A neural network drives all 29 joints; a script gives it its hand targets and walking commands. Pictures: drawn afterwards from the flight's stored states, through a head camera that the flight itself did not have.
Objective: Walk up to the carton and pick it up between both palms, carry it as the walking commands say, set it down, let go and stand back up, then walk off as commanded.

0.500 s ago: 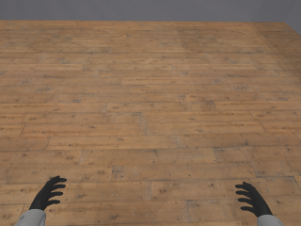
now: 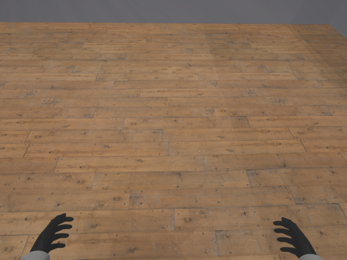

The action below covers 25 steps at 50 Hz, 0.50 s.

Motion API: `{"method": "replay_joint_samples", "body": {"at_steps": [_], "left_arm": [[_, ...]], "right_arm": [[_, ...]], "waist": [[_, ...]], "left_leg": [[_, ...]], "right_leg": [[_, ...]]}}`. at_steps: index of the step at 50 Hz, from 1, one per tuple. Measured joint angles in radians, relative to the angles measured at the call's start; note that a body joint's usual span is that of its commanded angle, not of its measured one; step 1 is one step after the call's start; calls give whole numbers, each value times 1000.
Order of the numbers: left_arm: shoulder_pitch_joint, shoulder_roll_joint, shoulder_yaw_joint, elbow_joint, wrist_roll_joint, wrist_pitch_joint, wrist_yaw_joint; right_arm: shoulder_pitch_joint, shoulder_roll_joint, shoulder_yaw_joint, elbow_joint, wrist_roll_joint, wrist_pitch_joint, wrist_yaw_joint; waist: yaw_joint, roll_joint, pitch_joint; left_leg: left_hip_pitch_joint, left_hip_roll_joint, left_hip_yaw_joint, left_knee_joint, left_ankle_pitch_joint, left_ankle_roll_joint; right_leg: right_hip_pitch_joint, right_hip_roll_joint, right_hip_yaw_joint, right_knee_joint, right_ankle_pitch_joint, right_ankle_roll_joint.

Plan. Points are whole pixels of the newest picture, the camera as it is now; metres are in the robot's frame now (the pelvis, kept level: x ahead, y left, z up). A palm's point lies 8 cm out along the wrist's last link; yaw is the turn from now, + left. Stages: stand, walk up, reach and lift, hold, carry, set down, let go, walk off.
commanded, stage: stand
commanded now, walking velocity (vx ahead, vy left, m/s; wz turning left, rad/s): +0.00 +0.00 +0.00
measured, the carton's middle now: out of the picture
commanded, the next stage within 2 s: walk up in 0.56 s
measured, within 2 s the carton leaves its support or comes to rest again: neither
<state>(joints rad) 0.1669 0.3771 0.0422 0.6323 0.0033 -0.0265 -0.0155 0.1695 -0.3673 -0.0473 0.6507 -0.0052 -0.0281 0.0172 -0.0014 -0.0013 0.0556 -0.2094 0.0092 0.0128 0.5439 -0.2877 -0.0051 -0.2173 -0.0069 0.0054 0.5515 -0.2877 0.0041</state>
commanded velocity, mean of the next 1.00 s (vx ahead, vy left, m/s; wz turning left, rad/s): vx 0.01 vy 0.00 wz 0.13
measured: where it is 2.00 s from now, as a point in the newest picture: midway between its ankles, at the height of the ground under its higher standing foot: outside the picture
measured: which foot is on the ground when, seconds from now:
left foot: down 0.00-1.00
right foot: down 0.00-1.00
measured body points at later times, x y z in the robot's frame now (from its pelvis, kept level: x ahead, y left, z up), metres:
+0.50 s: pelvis +0.00 +0.00 +0.01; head +0.00 -0.01 +0.46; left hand +0.15 +0.30 -0.08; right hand +0.14 -0.30 -0.08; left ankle +0.01 +0.12 -0.73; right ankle +0.01 -0.12 -0.73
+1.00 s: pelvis -0.02 +0.02 -0.01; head +0.02 +0.04 +0.44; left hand +0.04 +0.33 -0.13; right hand +0.14 -0.24 -0.12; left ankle -0.02 +0.12 -0.72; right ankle +0.01 -0.12 -0.73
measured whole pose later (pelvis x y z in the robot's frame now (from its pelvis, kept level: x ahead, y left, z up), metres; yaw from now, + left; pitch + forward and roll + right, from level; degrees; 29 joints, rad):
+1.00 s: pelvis -0.02 +0.02 -0.01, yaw +11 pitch -1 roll -2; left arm 0.12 0.33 0.07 0.84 0.02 0.03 0.02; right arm 0.17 -0.31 -0.05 0.80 0.02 0.07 0.04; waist 0.00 -0.01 0.12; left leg -0.38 0.05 0.04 0.80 -0.45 -0.04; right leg -0.24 -0.09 -0.17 0.56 -0.29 0.03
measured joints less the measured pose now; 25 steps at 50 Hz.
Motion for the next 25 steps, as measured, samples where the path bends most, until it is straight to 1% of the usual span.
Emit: {"method": "replay_joint_samples", "body": {"at_steps": [25], "left_arm": [[-10,5,-10,113,-1,3,5]], "right_arm": [[-13,-7,10,109,5,6,-8]], "waist": [[-1,3,4]], "left_leg": [[41,5,1,-82,46,-6]], "right_leg": [[38,5,0,-78,45,-4]]}}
